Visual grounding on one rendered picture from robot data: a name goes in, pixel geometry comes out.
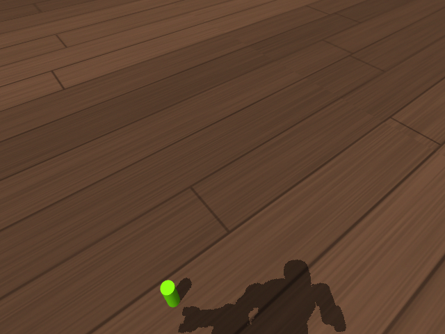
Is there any can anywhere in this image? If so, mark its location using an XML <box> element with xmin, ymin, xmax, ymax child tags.
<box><xmin>160</xmin><ymin>280</ymin><xmax>180</xmax><ymax>308</ymax></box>

